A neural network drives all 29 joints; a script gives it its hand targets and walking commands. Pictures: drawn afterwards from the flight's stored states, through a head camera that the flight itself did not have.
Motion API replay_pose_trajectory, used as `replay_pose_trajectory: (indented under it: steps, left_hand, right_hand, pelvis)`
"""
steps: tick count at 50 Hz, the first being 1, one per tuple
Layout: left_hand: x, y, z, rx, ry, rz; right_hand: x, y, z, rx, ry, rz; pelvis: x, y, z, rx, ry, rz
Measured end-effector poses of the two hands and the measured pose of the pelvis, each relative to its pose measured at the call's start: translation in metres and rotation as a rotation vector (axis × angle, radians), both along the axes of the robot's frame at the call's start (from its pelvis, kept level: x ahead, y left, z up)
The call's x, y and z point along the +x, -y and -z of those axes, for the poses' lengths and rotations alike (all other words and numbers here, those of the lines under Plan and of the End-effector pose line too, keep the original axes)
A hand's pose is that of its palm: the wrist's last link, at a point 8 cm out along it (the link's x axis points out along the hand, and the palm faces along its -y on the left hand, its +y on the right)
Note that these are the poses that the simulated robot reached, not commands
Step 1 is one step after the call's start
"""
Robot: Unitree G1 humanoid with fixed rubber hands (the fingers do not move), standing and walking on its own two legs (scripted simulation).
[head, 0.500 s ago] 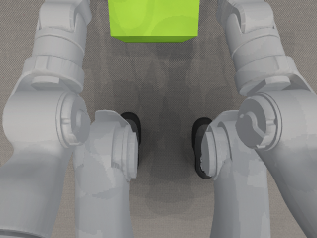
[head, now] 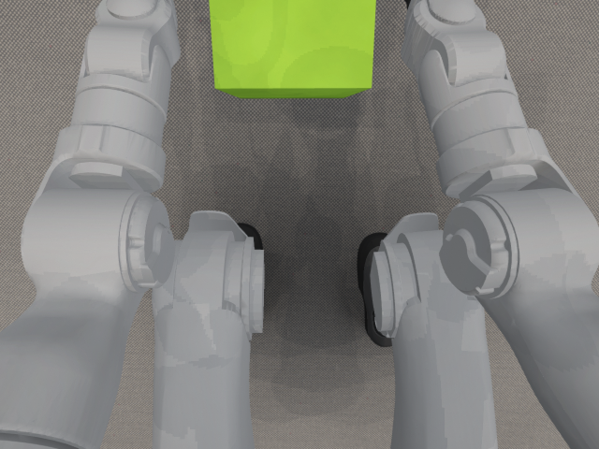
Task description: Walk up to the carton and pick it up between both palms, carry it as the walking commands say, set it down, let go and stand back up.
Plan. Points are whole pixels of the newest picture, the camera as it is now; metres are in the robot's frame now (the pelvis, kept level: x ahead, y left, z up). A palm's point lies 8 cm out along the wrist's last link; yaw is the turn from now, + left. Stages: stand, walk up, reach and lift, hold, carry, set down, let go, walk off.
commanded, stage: reach and lift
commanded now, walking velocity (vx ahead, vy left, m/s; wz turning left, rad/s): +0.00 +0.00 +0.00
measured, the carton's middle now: out of the picture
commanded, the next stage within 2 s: none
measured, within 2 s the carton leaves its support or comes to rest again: leaves its support in 0.04 s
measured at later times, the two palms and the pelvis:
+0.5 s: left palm out of the picture +0.54 +0.18 -0.11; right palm out of the picture +0.54 -0.06 -0.10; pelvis -0.01 +0.00 +0.03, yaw +0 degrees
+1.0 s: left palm out of the picture +0.52 +0.17 -0.05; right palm out of the picture +0.53 -0.06 -0.04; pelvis -0.01 +0.00 +0.07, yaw +1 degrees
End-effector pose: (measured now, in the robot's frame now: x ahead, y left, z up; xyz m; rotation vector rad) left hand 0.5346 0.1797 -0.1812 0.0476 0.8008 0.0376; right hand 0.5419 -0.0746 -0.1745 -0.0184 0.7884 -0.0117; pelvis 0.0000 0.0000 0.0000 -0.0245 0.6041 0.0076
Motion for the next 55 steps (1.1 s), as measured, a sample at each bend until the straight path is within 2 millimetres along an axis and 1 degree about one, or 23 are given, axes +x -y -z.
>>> replay_pose_trajectory:
  steps: [4, 9, 16, 21, 26, 34, 38, 45, 55]
  left_hand:
    - [0.000, 0.005, -0.007, 0.007, 0.014, -0.009]
    - [0.001, 0.008, -0.024, 0.016, 0.040, -0.027]
    - [0.003, 0.002, -0.049, 0.032, 0.059, -0.050]
    - [0.003, -0.001, -0.063, 0.036, 0.066, -0.060]
    - [0.004, 0.000, -0.072, 0.034, 0.070, -0.064]
    - [0.003, 0.003, -0.078, 0.034, 0.075, -0.072]
    - [0.001, 0.005, -0.086, 0.044, 0.081, -0.094]
    - [-0.005, 0.006, -0.111, 0.076, 0.078, -0.143]
    - [-0.014, 0.009, -0.150, 0.054, 0.081, -0.108]
  right_hand:
    - [-0.002, 0.002, -0.009, -0.007, 0.017, 0.029]
    - [-0.004, 0.002, -0.024, -0.006, 0.047, 0.064]
    - [-0.003, -0.005, -0.046, -0.005, 0.068, 0.075]
    - [-0.002, -0.010, -0.061, -0.011, 0.077, 0.081]
    - [0.000, -0.010, -0.072, -0.022, 0.084, 0.089]
    - [0.000, -0.009, -0.083, -0.034, 0.094, 0.103]
    - [-0.002, -0.010, -0.093, -0.034, 0.104, 0.115]
    - [-0.009, -0.013, -0.116, -0.035, 0.105, 0.125]
    - [-0.021, -0.008, -0.150, -0.035, 0.104, 0.135]
  pelvis:
    - [-0.002, 0.000, -0.002, -0.002, -0.001, 0.002]
    - [-0.006, 0.001, -0.004, -0.002, 0.001, 0.003]
    - [-0.012, 0.002, -0.012, 0.000, -0.013, -0.004]
    - [-0.013, 0.002, -0.020, -0.006, -0.038, -0.013]
    - [-0.012, 0.000, -0.028, -0.016, -0.070, -0.020]
    - [-0.008, -0.002, -0.038, -0.029, -0.109, -0.024]
    - [-0.006, -0.002, -0.042, -0.032, -0.121, -0.026]
    - [-0.005, -0.002, -0.056, -0.032, -0.139, -0.030]
    - [-0.009, -0.002, -0.079, -0.025, -0.143, -0.033]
